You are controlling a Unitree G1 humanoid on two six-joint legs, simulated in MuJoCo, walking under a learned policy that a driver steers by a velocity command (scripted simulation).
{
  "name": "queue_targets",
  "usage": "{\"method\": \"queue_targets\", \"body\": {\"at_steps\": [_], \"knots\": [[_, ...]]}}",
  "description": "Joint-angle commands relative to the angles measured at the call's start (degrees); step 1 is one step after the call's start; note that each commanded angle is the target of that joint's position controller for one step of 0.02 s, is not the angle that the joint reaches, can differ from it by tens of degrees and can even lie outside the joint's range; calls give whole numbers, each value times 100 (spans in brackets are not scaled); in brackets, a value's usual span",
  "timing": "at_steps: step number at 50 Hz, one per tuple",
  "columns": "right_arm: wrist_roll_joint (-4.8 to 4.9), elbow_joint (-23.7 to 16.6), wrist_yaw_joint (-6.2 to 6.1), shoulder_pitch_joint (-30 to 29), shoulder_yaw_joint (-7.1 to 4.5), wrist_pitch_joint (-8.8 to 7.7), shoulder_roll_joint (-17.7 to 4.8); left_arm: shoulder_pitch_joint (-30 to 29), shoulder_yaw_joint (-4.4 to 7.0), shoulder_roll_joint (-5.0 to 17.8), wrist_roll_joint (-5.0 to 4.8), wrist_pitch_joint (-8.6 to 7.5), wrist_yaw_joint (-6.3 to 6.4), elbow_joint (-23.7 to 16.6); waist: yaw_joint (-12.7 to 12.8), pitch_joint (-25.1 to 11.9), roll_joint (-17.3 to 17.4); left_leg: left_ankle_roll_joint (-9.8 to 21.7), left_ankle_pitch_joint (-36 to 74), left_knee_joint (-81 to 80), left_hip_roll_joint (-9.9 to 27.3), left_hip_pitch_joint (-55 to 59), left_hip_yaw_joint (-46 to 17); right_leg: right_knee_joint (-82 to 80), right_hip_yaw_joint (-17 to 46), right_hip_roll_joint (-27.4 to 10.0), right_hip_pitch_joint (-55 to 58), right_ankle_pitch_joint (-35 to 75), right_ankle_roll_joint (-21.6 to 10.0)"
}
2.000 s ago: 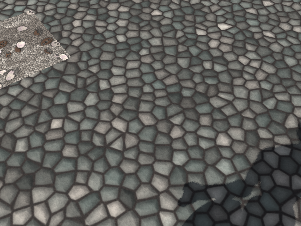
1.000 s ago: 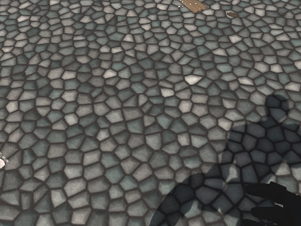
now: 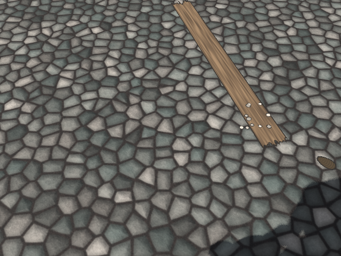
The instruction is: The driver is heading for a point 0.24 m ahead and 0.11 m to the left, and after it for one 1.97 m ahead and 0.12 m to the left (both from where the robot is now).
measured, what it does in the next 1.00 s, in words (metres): walks ahead: right foot, then left foot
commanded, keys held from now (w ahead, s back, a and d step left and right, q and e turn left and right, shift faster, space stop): w+q+shift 0.02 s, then q+shift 0.30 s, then shift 0.14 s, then e+shift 0.54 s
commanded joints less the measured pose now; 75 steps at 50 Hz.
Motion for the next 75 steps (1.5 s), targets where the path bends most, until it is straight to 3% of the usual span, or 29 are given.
{"method": "queue_targets", "body": {"at_steps": [1, 3, 7, 12, 15, 16, 17, 18, 19, 21, 23, 26, 28, 32, 33, 35, 36, 39, 45, 49, 50, 51, 52, 53, 55, 58, 67, 74, 75], "knots": [[67, 164, -222, 1507, -466, -37, -1312, -681, 110, 955, 55, -328, 31, -1113, -380, -644, -571, 1043, 84, -2969, 1923, 4065, -4409, 752, 599, -15, -4243, 143, -215], [137, 91, -261, 1059, -342, -211, -999, -521, 46, 789, 202, -113, 31, -1037, 134, -134, -660, 848, 2670, -2747, 1436, 2496, -3359, 108, 570, -223, -3320, 86, -38], [163, 80, -204, 1141, -328, -322, -918, -950, -19, 530, 77, 127, 2, -1341, 158, -182, -412, 583, 5706, -2445, 907, 1231, -2442, -1604, 193, -176, -2425, 391, 205], [167, 102, -204, 1249, -399, -54, -826, -1673, -106, 474, -81, 97, 12, -1574, -314, -654, 217, -354, 4281, -1821, 191, 1397, -2364, -4064, 11, 732, -1358, 2320, -66], [106, -118, -263, 892, -459, -37, -928, -847, 30, 896, -89, 2, 142, -1342, 133, -905, 304, -756, 3422, -588, 237, 1587, -2981, -5010, 494, 827, -286, 2670, -174], [164, -197, -250, 786, -429, -85, -805, -119, 89, 1077, -53, -79, 201, -1133, 496, -1101, 128, -933, 2868, 528, 22, 1426, -2738, -5397, 692, 433, 462, 3253, -297], [228, -338, -270, 1204, -253, -110, -92, 362, 132, 1381, 12, -127, 244, -1089, 370, -1764, -928, -1049, -1408, 2295, -362, 681, -1952, -4961, 1920, -1311, 1623, 5406, -641], [301, -475, -340, 2367, -240, -77, -202, 95, 224, 1592, 16, -35, 202, -1272, -272, -2781, -1672, -1148, -2768, 3392, -516, 100, -1483, -4942, 3989, -2824, 2128, 6411, -1635], [25, -150, -372, 2633, -254, 44, -491, -424, 251, 1276, -56, 58, 197, -1415, -382, -2686, -921, -1152, -2056, 3913, 108, 10, -1441, -5011, 4191, -2601, 1565, 5304, -1954], [-87, -245, -239, 1473, -266, 183, -586, -1010, 32, 487, -63, 170, 226, -1462, -213, -1481, -408, -1285, -1331, 3577, 359, -68, -1165, -5596, 2735, -1581, 33, 3065, -1771], [2, -383, -107, 1193, -220, 328, -439, -869, 59, 645, -35, 195, 189, -1185, -191, -919, -832, -1362, -1242, 2765, 402, 351, -1122, -5767, 1534, -985, -768, 3643, -1459], [63, -364, -102, 1205, -7, 365, -24, -630, 94, 696, 3, 143, 38, -844, -294, -1097, -902, -1254, -1425, 1219, 231, 1230, -1031, -5760, 1097, -700, -1092, 4449, -1374], [27, -307, -141, 1115, 115, 412, 94, -709, 63, 616, -22, 193, -40, -757, -331, -1142, -1130, -1158, -1254, 185, 402, 1680, -794, -5967, 1265, -607, -1197, 3505, -1375], [8, -321, -209, 1085, 105, 372, -201, -712, 339, 1111, -146, 564, -157, -823, -478, -557, -1072, -823, -374, -1562, 264, 2660, -559, -6261, 1795, -276, -2297, 386, -999], [-57, -349, -249, 1170, 68, 330, -420, -684, 349, 995, -189, 591, -172, -879, -539, -421, -697, -637, -649, -2087, 677, 3078, -986, -6137, 1699, -39, -2870, -265, -660], [-132, -526, -396, 693, -175, 308, -1172, -880, 323, 688, -197, 557, -137, -1190, -563, -80, 1499, 273, -1729, -3619, 3230, 1844, -3404, -3239, 200, 1031, -3344, -844, -217], [-135, -622, -452, 299, -23, 261, -693, -690, 465, 981, -96, 598, -114, -1042, -258, 58, 759, 338, -630, -3441, 2994, 1248, -2782, -2134, 518, 699, -2798, -698, -246], [-12, -811, -527, -591, 140, 98, -90, 212, 549, 877, -82, 742, -136, -672, 391, -176, 623, -38, 1833, -2922, 2225, 1539, -1199, -922, 201, 594, -2571, -95, -175], [-26, -620, -455, 225, -66, 83, -377, -612, 382, 470, -189, 821, -373, -1186, -242, -507, 872, -176, 2587, -2219, 2430, 2706, -535, -3007, -176, 314, -2162, -281, -149], [76, -535, -322, 317, -214, 79, -614, -541, 436, 578, -179, 789, -334, -1337, -122, -600, 847, -507, 2553, -1379, 2568, 2521, -212, -4447, -574, 580, -1285, 90, -375], [107, -468, -295, 445, -239, 67, -596, -293, 461, 640, -121, 727, -270, -1251, 54, -681, 445, -828, 1999, -724, 2421, 2144, 75, -5193, -354, 635, -697, 854, -465], [82, -554, -264, 616, -218, 71, -455, 30, 615, 1260, -46, 639, -190, -1204, 161, -704, -790, -1253, 220, 689, 1976, 900, 436, -5796, 1269, -309, 192, 2065, -737], [23, -1147, -288, -61, -45, 158, 28, 417, 847, 2188, -139, 593, -197, -1208, 331, -599, -2186, -1591, -2477, 1525, 829, -823, 43, -5733, 3554, -1677, 467, 4662, -1806], [-68, -1089, -334, -325, -60, 214, -191, 716, 836, 1891, -205, 606, -190, -1168, 591, -829, -1025, -1548, -2414, 2292, 1032, -975, -774, -5597, 3200, -1620, 777, 4660, -2138], [71, -902, -309, -174, -71, 158, -218, -154, 683, 1455, -180, 714, -82, -1275, 146, -375, -589, -1472, -1259, 2106, 1205, -887, -997, -5680, 2331, -897, 130, 3367, -1804], [-59, -730, -287, 92, -112, 173, -364, -655, 602, 1238, -231, 764, -54, -1421, -44, -565, -676, -1542, -610, 1870, 1020, -414, -885, -5654, 2020, -370, -225, 3369, -1521], [26, -715, -315, -95, -25, 184, -337, -359, 629, 1356, -116, 739, -40, -1314, 225, -626, -769, -1420, -422, 486, 760, -100, -1030, -5499, 2834, -275, -256, 2525, -1511], [98, -397, -309, 367, 149, 147, 61, -717, 188, 664, -87, 669, 58, -1058, -109, -617, -556, -1024, 505, -2284, 829, 2553, -958, -5357, 2281, -149, -1185, 2169, -983], [16, -472, -332, 183, 100, 94, -281, -445, 192, 688, -25, 633, 84, -991, 83, -516, 15, -884, 681, -2620, 1363, 2624, -1918, -4924, 1956, 176, -1279, 1361, -750]]}}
